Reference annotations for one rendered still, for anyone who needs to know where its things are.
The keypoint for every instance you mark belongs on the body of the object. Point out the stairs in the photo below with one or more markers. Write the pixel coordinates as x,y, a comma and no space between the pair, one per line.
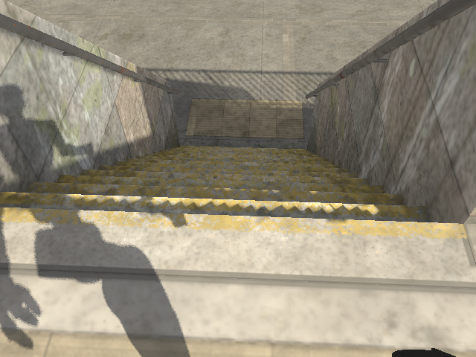
234,181

